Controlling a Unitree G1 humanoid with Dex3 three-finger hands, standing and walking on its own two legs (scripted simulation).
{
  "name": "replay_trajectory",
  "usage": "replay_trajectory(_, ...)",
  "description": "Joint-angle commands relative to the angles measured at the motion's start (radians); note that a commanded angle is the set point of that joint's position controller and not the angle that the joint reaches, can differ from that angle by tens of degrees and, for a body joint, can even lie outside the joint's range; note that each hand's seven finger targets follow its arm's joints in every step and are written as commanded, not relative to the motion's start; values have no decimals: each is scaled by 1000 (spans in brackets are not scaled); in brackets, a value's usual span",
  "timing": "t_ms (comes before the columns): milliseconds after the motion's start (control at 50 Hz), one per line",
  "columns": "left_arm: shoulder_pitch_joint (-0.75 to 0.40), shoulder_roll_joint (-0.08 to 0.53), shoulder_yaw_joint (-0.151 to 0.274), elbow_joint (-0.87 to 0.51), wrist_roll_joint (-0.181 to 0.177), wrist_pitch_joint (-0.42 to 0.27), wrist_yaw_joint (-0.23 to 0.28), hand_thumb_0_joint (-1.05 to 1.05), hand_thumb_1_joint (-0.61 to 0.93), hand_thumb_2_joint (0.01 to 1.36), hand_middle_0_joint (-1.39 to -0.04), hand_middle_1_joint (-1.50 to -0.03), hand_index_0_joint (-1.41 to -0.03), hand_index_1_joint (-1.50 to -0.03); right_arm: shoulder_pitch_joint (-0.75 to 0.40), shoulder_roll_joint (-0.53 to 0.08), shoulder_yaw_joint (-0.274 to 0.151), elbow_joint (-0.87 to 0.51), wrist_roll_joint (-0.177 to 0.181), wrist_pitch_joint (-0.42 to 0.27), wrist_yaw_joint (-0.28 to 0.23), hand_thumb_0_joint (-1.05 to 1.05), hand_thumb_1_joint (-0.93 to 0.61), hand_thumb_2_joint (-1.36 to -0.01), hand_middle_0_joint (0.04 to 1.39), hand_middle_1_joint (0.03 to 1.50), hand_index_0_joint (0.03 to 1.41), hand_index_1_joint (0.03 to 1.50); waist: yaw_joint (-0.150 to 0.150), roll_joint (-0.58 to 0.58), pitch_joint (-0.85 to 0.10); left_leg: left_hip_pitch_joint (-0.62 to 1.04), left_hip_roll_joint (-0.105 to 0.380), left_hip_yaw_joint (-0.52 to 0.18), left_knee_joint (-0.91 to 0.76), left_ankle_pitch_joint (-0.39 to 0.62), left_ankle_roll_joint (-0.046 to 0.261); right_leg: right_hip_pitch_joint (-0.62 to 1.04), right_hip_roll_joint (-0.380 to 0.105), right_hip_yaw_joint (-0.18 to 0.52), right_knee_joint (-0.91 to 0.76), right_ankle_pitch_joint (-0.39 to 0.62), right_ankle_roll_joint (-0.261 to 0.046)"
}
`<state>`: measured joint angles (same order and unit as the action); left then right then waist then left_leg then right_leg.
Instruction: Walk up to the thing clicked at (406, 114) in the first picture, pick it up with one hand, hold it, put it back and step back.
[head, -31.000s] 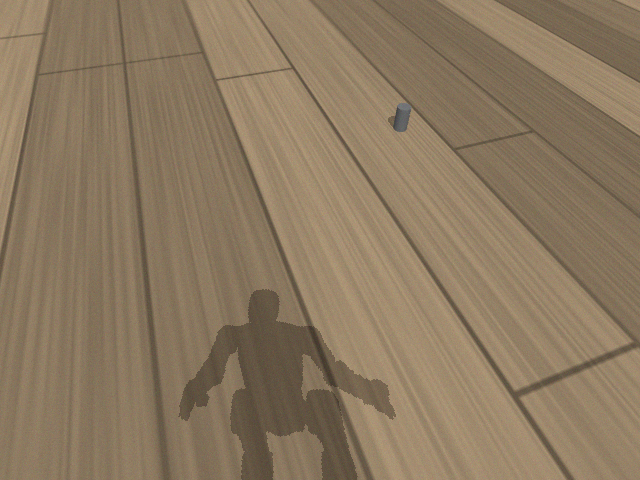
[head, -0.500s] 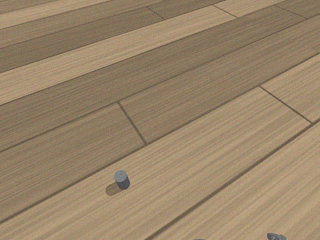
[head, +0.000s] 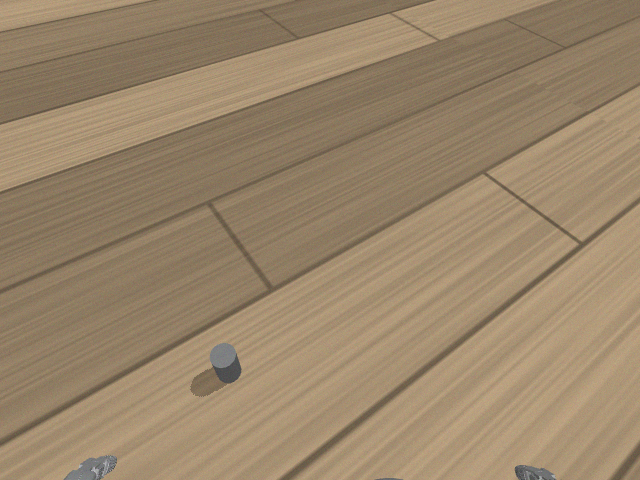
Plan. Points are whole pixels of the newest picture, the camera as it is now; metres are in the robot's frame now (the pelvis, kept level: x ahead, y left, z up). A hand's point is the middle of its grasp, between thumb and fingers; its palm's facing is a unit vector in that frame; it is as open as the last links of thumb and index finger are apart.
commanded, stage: walk up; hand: left
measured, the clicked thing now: (226, 363) +0.51 +0.26 -0.70
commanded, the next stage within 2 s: none
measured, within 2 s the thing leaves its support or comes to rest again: neither
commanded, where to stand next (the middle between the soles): +0.10 -0.05 m, yaw +3 degrees
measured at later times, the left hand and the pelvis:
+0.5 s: hand out of the picture +0.09 +0.24 -0.14, palm faces -0.07 -0.93 -0.37, open 7.4 cm; pelvis +0.00 -0.01 +0.01, yaw -2 degrees
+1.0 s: hand (152, 451) +0.18 +0.23 -0.14, palm faces -0.05 -0.91 -0.41, open 7.4 cm; pelvis +0.07 -0.02 +0.00, yaw -2 degrees
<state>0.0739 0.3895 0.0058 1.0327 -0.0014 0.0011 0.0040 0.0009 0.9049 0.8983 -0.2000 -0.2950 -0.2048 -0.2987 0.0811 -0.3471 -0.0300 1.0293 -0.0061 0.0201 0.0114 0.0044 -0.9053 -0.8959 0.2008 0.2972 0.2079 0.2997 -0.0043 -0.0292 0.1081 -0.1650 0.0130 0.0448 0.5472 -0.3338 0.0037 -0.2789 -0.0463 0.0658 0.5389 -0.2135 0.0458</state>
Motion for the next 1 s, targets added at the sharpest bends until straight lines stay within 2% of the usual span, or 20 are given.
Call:
replay_trajectory(0, -10, 204, 49, -35, 2, -23, 9, 0, 900, 900, -200, -300, -200, -300, -67, -249, -60, -63, 1, -16, -10, 0, -900, -900, 200, 300, 200, 300, 13, 97, -105, -31, 134, -104, -191, 142, 70, 82, -22, -16, -34, 186, -70)
replay_trajectory(140, -22, 217, 53, -29, 10, -31, 11, 0, 900, 900, -200, -300, -200, -300, -59, -231, -59, -50, 4, -9, -7, 0, -900, -900, 200, 300, 200, 300, 1, 10, -151, 31, 94, -55, -144, 109, 43, 70, -70, 59, -87, 265, -86)
replay_trajectory(380, -34, 207, 61, -21, 14, -30, 9, 0, 900, 900, -200, -300, -200, -300, -40, -222, -55, -15, 1, -10, 1, 0, -900, -900, 200, 300, 200, 300, 0, -34, -159, 62, 87, -53, -179, 82, 31, 43, -83, 102, -163, 142, -85)
replay_trajectory(400, 48, 237, 73, -36, 27, -39, -4, 0, 900, 900, -200, -300, -200, -300, 42, -271, -77, -49, -22, -22, 19, 0, -900, -900, 200, 300, 200, 300, -11, 29, -240, 93, 74, -69, -183, -287, 73, 69, -29, 83, -131, -330, -109)
replay_trajectory(420, 43, 239, 78, -31, 35, -39, -11, 0, 900, 900, -200, -300, -200, -300, 55, -290, -85, -41, -30, -21, 26, 0, -900, -900, 200, 300, 200, 300, -18, 70, -171, 87, 103, -129, -240, -451, 95, -49, 2, 49, -85, -441, -98)
replay_trajectory(460, 21, 208, 79, -46, 36, -34, -20, 0, 900, 900, -200, -300, -200, -300, 61, -320, -103, -53, -30, -20, 28, 0, -900, -900, 200, 300, 200, 300, -36, 215, -48, 42, 264, -295, -420, -536, 167, -174, 82, -89, 186, -275, -64)
replay_trajectory(480, 6, 213, 83, -70, 39, -39, -18, 0, 900, 900, -200, -300, -200, -300, 41, -324, -106, -73, -36, -27, 26, 0, -900, -900, 200, 300, 200, 300, -39, 185, 23, 18, 317, -331, -428, -388, 200, -225, 49, -74, 247, -257, -55)
replay_trajectory(520, 14, 187, 78, -87, 33, -54, -19, 0, 900, 900, -200, -300, -200, -300, 45, -290, -100, -89, -42, -41, 20, 0, -900, -900, 200, 300, 200, 300, -29, 133, 36, 80, 262, -247, -336, -96, 191, -232, 15, -62, 177, -229, -65)
replay_trajectory(560, 59, 181, 81, -101, 32, -63, -34, 0, 900, 900, -200, -300, -200, -300, 70, -285, -100, -111, -40, -48, 27, 0, -900, -900, 200, 300, 200, 300, -27, 159, -23, 119, 208, -171, -268, -55, 170, -140, 26, -106, 37, -192, -70)
replay_trajectory(580, 107, 166, 85, -96, 33, -68, -37, 0, 900, 900, -200, -300, -200, -300, 55, -297, -100, -123, -33, -45, 33, 0, -900, -900, 200, 300, 200, 300, -1, 177, -33, 70, 200, -127, -216, -5, 156, -27, 33, -131, -67, -126, -74)
replay_trajectory(600, 201, 162, 94, -61, 33, -73, -26, 0, 900, 900, -200, -300, -200, -300, 4, -277, -90, -137, -23, -38, 31, 0, -900, -900, 200, 300, 200, 300, 64, 164, -69, 0, 181, -82, -89, 145, 124, 151, 43, -127, -156, -37, -84)
replay_trajectory(620, 257, 205, 107, -36, 37, -81, -9, 0, 900, 900, -200, -300, -200, -300, 28, -204, -63, -148, -6, -35, 26, 0, -900, -900, 200, 300, 200, 300, 82, 5, -119, -78, 103, -9, 105, 176, 75, 299, -1, -22, -234, 45, -91)
replay_trajectory(640, 269, 274, 125, -47, 46, -86, 5, 0, 900, 900, -200, -300, -200, -300, 44, -130, -36, -179, 4, -33, 22, 0, -900, -900, 200, 300, 200, 300, 72, -211, -136, -316, -26, 39, 325, -143, 5, 409, -224, 359, -304, 154, -163)
replay_trajectory(660, 225, 326, 128, -76, 44, -82, 8, 0, 900, 900, -200, -300, -200, -300, 56, -194, -50, -169, 1, -15, 3, 0, -900, -900, 200, 300, 200, 300, 72, -84, -111, -330, -29, -115, 369, -275, 18, 292, -325, 477, -312, 13, -247)
replay_trajectory(680, 197, 341, 133, -100, 41, -74, 9, 0, 900, 900, -200, -300, -200, -300, 98, -231, -65, -154, -3, -16, -7, 0, -900, -900, 200, 300, 200, 300, 58, -91, -40, -322, 0, -143, 441, -287, 23, 206, -353, 492, -303, -24, -312)
replay_trajectory(700, 177, 305, 127, -117, 31, -76, 9, 0, 900, 900, -200, -300, -200, -300, 109, -243, -67, -146, -3, -19, -4, 0, -900, -900, 200, 300, 200, 300, 45, -59, 3, -362, 10, -171, 505, -253, 23, 208, -325, 407, -290, 79, -323)
replay_trajectory(760, 147, 228, 100, -129, 9, -87, 27, 0, 900, 900, -200, -300, -200, -300, 192, -214, -63, -110, -2, -1, 5, 0, -900, -900, 200, 300, 200, 300, -10, -32, -49, -289, 16, -222, 436, -98, 17, 210, -193, 114, -228, 419, -191)
replay_trajectory(840, 82, 205, 93, -178, 7, -71, 40, 0, 900, 900, -200, -300, -200, -300, 182, -189, -56, -126, 6, 21, -10, 0, -900, -900, 200, 300, 200, 300, -11, -74, -64, -200, -18, -172, 418, -42, -16, 109, -207, 17, -151, 806, -224)
replay_trajectory(900, 42, 196, 95, -223, 5, -24, 39, 0, 900, 900, -200, -300, -200, -300, 198, -202, -56, -145, 8, 21, -29, 0, -900, -900, 200, 300, 200, 300, -14, -171, -76, -202, -18, -103, 322, -54, -15, 110, -203, -2, -72, 810, -238)
replay_trajectory(980, 47, 212, 96, -231, 1, 12, 34, 0, 900, 900, -200, -300, -200, -300, 181, -210, -64, -163, -3, 3, -33, 0, -900, -900, 200, 300, 200, 300, -4, -146, -145, -161, -29, -34, 94, 66, 8, 157, -161, -18, 100, 630, -204)
